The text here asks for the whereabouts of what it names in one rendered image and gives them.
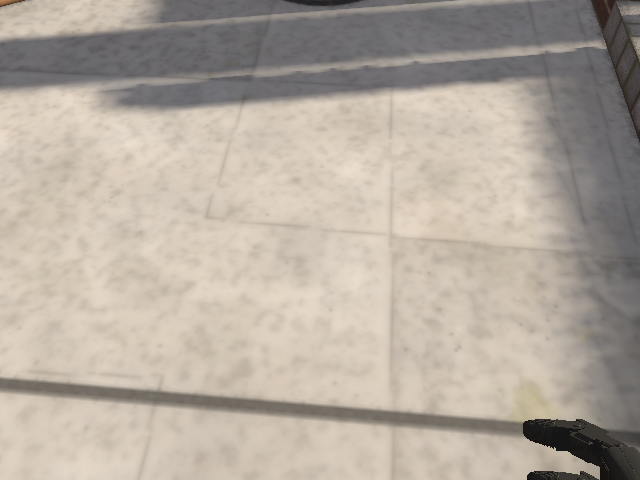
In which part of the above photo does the right robot hand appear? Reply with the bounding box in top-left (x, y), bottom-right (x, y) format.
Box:
top-left (523, 419), bottom-right (640, 480)

